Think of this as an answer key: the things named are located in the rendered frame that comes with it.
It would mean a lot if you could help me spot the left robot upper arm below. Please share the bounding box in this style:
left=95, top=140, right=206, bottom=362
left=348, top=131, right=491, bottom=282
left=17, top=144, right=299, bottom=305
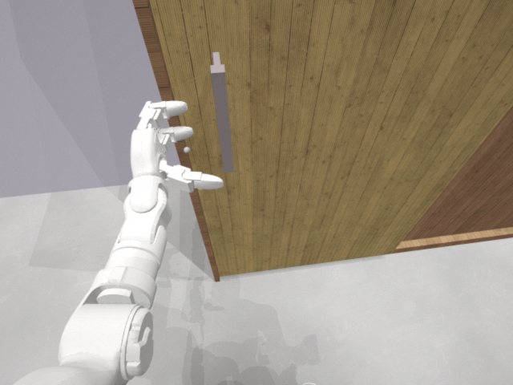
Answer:
left=13, top=304, right=154, bottom=385

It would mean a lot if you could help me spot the handle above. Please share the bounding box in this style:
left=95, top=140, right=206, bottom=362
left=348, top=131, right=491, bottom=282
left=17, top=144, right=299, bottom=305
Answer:
left=210, top=52, right=234, bottom=173

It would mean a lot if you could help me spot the wardrobe door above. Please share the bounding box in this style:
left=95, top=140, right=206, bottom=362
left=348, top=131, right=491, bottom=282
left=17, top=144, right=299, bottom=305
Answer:
left=149, top=0, right=513, bottom=277
left=402, top=106, right=513, bottom=241

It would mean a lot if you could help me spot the robot left forearm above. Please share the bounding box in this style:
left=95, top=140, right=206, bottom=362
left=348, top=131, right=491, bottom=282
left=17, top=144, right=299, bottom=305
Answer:
left=59, top=176, right=172, bottom=364

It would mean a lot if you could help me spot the left robot hand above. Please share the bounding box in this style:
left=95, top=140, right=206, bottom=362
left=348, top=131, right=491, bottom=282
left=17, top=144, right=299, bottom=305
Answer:
left=131, top=101, right=224, bottom=193

